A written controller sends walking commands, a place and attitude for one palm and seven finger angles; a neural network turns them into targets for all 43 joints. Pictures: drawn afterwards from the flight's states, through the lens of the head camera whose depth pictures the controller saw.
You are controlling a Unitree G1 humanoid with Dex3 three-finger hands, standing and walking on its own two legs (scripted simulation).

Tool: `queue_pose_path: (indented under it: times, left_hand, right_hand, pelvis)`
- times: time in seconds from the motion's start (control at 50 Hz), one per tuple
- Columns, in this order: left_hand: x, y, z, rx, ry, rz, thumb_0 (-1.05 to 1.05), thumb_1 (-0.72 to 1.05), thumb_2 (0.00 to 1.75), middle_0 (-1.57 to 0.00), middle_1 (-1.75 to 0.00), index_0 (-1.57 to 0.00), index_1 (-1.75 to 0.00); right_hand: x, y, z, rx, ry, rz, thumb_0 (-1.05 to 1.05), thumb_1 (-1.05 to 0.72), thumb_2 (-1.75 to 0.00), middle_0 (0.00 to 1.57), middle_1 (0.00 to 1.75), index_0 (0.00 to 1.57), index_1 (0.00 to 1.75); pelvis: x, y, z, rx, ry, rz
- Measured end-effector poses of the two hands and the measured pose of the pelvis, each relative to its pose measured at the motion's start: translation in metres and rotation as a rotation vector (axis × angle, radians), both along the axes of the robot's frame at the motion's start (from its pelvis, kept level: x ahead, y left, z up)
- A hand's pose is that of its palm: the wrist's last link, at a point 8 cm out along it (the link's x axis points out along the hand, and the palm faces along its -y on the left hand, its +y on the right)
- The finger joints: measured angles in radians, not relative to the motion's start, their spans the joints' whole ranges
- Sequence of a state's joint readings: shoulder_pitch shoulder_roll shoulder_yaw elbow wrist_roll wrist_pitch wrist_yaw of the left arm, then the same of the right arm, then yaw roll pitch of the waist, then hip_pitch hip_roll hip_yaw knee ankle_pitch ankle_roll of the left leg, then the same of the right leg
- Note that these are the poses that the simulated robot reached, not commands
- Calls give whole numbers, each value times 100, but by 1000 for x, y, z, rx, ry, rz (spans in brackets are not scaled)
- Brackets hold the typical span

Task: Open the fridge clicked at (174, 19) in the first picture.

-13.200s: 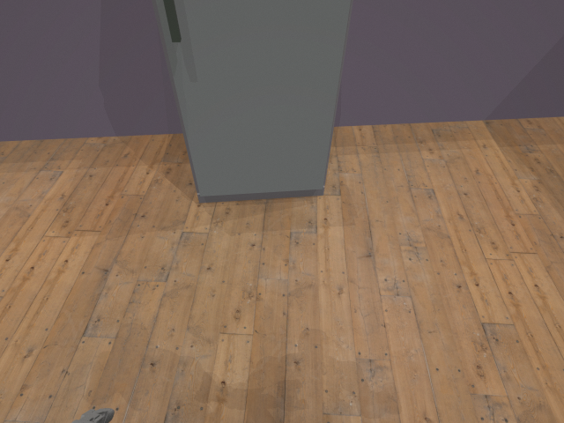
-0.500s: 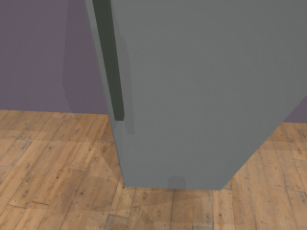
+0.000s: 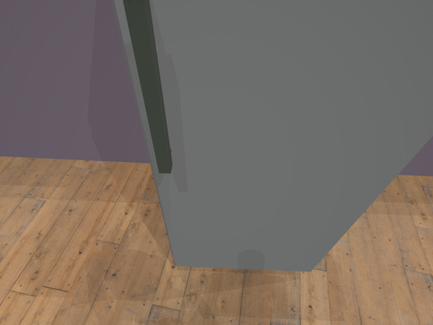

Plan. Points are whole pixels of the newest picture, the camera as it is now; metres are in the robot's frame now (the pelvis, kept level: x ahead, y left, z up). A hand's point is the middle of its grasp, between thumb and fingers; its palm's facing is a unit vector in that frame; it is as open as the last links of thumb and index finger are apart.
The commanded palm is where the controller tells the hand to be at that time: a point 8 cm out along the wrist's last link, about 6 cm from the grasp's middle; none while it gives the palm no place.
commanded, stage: raise the hand to about handle height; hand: left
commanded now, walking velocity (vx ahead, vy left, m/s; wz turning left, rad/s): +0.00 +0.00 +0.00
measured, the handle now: (157, 99) +0.43 +0.14 +0.20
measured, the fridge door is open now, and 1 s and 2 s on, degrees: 0 0 0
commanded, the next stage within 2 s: none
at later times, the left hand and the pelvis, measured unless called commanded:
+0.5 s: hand (130, 306) +0.15 +0.15 -0.01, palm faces +0.13 -0.99 -0.04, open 8.8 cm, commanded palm +0.13 +0.22 +0.02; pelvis -0.01 -0.05 -0.05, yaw +3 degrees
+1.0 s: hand (89, 243) +0.21 +0.21 +0.10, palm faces +0.07 -0.99 -0.08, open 11.9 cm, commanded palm +0.17 +0.26 +0.11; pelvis -0.01 -0.04 -0.02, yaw +2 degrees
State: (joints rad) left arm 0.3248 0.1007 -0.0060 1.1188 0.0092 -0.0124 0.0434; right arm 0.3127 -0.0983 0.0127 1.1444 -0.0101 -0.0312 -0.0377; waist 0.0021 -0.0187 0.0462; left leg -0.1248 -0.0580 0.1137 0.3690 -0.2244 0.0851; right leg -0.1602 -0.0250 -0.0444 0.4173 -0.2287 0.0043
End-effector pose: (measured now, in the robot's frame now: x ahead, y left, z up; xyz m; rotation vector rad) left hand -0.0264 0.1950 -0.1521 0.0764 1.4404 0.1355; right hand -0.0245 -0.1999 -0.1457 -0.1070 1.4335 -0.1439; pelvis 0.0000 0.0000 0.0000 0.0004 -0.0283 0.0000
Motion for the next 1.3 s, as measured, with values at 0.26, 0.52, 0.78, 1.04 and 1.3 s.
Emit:
queue_pose_path:
  times: [0.26, 0.52, 0.78, 1.04, 1.3]
  left_hand:
    - [183, 14, 162, 131, -1167, 3, 6, 86, 85, -20, -37, -20, -37]
    - [144, 16, 155, 75, -1321, -25, 2, 52, 73, -24, -55, -24, -55]
    - [194, 39, 215, 36, -1409, -173, 1, 21, 60, -25, -74, -26, -75]
    - [214, 70, 256, 41, -1487, -140, 1, -9, 47, -27, -94, -28, -94]
    - [222, 117, 312, 102, -1551, -128, 0, -39, 34, -30, -113, -30, -113]
  right_hand:
    - [111, -69, 26, -128, -655, 102, 2, -92, -90, 20, 30, 20, 30]
    - [244, -88, 90, -141, -1032, 242, 1, -91, -90, 19, 30, 20, 30]
    - [197, -66, 37, -10, -816, 235, 1, -90, -90, 20, 30, 21, 30]
    - [170, -93, 60, -157, -825, 169, 1, -90, -90, 20, 30, 20, 30]
    - [217, -18, 93, -60, -980, 263, 1, -90, -90, 20, 30, 20, 30]
  pelvis:
    - [-11, -12, -21, 7, 62, 60]
    - [-12, -55, -48, -3, 126, 60]
    - [-12, -66, -34, -12, 93, 85]
    - [-7, -39, -19, -8, 55, 41]
    - [-11, -14, -9, -17, -21, 67]
